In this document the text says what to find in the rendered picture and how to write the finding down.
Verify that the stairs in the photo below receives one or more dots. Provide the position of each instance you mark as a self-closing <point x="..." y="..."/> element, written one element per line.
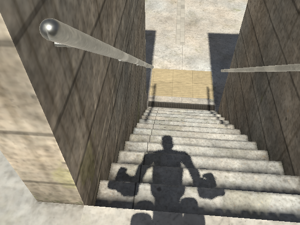
<point x="196" y="162"/>

